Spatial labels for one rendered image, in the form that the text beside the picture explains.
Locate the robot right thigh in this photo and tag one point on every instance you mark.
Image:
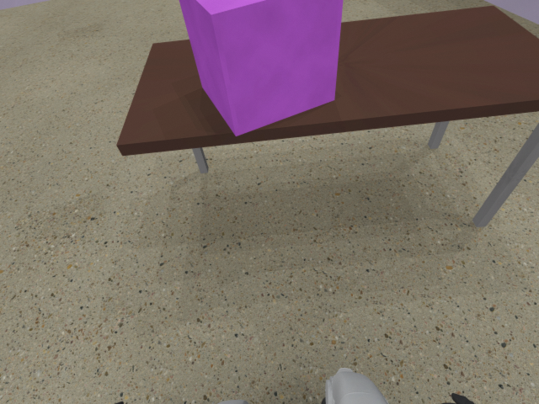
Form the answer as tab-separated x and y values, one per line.
352	388

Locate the table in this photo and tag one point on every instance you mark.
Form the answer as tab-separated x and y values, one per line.
404	70

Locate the carton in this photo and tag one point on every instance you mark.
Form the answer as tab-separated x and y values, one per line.
261	61

